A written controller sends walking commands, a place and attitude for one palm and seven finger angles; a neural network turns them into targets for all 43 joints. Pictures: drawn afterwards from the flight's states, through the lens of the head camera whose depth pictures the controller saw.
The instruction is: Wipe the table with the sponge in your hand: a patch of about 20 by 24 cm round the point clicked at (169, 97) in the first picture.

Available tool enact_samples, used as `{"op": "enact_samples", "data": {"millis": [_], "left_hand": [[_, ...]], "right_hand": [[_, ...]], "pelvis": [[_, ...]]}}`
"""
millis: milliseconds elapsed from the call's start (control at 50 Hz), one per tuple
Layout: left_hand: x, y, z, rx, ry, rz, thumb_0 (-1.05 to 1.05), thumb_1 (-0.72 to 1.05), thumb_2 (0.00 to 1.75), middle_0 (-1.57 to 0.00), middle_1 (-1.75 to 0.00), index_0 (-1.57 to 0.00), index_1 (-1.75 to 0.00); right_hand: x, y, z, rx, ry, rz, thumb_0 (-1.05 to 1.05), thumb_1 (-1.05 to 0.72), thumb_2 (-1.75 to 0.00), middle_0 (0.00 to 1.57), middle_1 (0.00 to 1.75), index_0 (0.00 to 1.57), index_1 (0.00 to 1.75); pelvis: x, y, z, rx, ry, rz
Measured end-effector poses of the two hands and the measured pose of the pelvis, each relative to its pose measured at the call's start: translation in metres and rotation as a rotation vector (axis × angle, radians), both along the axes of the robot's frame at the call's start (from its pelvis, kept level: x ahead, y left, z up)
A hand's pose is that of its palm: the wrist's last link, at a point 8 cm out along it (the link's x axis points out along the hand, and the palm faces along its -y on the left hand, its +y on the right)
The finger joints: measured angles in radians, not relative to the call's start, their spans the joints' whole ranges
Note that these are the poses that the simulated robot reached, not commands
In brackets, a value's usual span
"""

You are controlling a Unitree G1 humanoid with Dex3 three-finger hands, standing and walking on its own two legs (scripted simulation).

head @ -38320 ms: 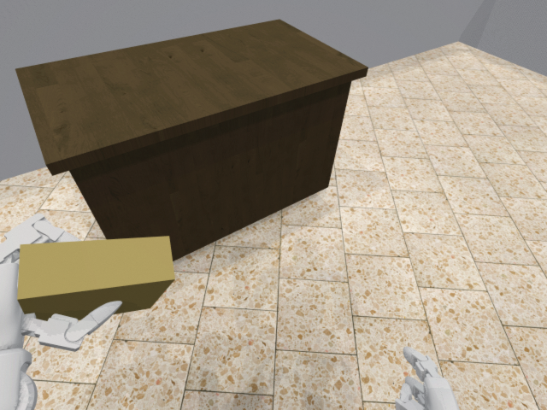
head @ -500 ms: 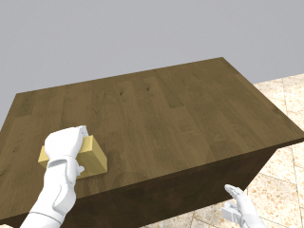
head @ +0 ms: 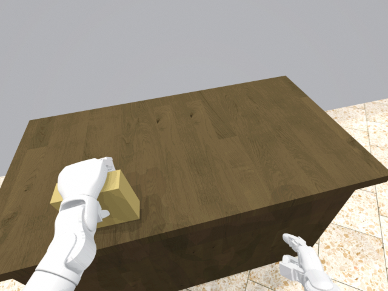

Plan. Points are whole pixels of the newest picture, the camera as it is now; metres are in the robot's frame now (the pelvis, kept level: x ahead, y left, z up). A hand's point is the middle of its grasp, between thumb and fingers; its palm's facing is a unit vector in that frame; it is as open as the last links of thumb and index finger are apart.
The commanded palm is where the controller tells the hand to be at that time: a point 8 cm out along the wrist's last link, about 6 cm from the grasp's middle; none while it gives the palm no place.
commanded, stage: lift the sponge slowly off the table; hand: left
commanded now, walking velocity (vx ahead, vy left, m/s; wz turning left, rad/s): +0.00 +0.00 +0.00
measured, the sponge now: (104, 207) +0.27 +0.26 +0.02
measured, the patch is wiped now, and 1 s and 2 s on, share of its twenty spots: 1.00 1.00 1.00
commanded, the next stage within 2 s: bring the sponge back beside the body in 1.18 s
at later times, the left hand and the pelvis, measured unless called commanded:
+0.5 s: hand (92, 175) +0.29 +0.27 +0.10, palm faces +0.07 -0.11 -0.99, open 9.0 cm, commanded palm +0.25 +0.26 +0.17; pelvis +0.00 +0.00 +0.00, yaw +0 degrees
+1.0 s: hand (89, 162) +0.29 +0.26 +0.14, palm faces +0.12 -0.12 -0.99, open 9.0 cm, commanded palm +0.25 +0.26 +0.20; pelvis +0.00 +0.00 +0.00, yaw +1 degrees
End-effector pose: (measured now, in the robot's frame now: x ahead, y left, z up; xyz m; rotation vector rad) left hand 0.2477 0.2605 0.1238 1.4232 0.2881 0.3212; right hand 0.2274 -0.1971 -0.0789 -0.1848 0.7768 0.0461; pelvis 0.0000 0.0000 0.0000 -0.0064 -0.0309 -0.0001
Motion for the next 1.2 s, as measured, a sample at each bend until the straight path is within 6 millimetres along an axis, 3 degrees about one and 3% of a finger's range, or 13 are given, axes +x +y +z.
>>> {"op": "enact_samples", "data": {"millis": [140, 400, 560, 720, 940, 1200], "left_hand": [[-0.002, 0.011, 0.01, -0.002, 0.014, 0.046, -0.02, -0.46, 1.08, -0.81, -1.43, -0.86, -1.43], [0.015, 0.002, 0.024, 0.016, 0.003, -0.033, -0.02, -0.46, 1.08, -0.81, -1.43, -0.86, -1.43], [0.011, 0.006, 0.037, 0.008, -0.032, 0.002, -0.02, -0.45, 1.08, -0.81, -1.43, -0.86, -1.43], [0.011, 0.009, 0.039, 0.002, -0.008, 0.01, -0.02, -0.46, 1.08, -0.81, -1.43, -0.86, -1.43], [0.018, 0.002, 0.063, 0.014, -0.071, -0.028, -0.02, -0.45, 1.08, -0.81, -1.43, -0.86, -1.43], [0.016, 0.009, 0.068, -0.005, -0.06, 0.011, -0.02, -0.45, 1.08, -0.81, -1.43, -0.86, -1.43]], "right_hand": [[0.003, -0.005, 0.006, -0.017, -0.017, 0.001, 0.01, -0.9, -0.9, 0.2, 0.3, 0.2, 0.3], [-0.003, -0.009, 0.005, -0.022, -0.015, -0.013, 0.01, -0.9, -0.9, 0.2, 0.3, 0.2, 0.3], [-0.004, -0.009, 0.001, -0.01, 0.003, -0.017, 0.01, -0.9, -0.9, 0.2, 0.3, 0.2, 0.3], [0.007, -0.003, 0.005, -0.019, -0.012, 0.007, 0.02, -0.9, -0.9, 0.2, 0.3, 0.2, 0.3], [0.021, 0.012, 0.013, 0.01, -0.05, 0.039, 0.01, -0.9, -0.9, 0.2, 0.3, 0.2, 0.3], [0.02, 0.018, 0.011, 0.011, -0.027, 0.065, 0.01, -0.9, -0.9, 0.2, 0.3, 0.2, 0.3]], "pelvis": [[-0.005, -0.004, 0.001, 0.002, -0.009, 0.008], [-0.007, -0.005, 0.002, 0.003, -0.004, 0.004], [-0.003, -0.002, 0.002, 0.001, -0.003, 0.005], [-0.003, -0.001, 0.002, 0.001, -0.007, 0.012], [-0.001, 0.002, 0.002, -0.001, -0.006, 0.013], [-0.002, 0.002, 0.002, 0.0, -0.002, 0.016]]}}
